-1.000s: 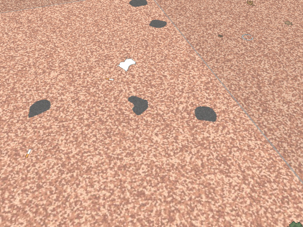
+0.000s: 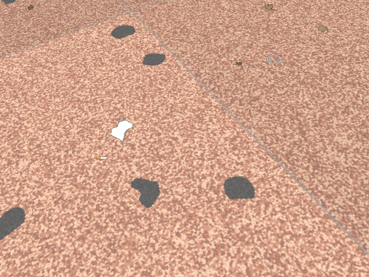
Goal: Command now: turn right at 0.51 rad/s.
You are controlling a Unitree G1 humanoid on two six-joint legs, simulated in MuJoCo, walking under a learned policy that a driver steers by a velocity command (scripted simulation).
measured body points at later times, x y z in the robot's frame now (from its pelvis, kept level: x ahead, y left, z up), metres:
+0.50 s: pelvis +0.00 +0.02 +0.01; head +0.01 +0.04 +0.46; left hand +0.13 +0.25 -0.12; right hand +0.10 -0.22 -0.10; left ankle +0.01 +0.12 -0.73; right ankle +0.02 -0.08 -0.73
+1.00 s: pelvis +0.01 +0.03 +0.01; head +0.01 +0.04 +0.46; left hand +0.09 +0.27 -0.13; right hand +0.05 -0.21 -0.12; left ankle +0.01 +0.12 -0.73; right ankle +0.02 -0.08 -0.73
